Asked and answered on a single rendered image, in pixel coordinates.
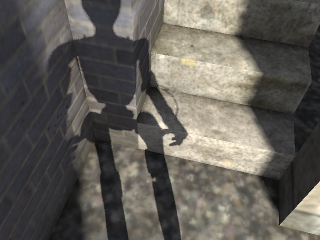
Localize stairs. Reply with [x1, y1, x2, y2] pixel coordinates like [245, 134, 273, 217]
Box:
[137, 0, 320, 180]

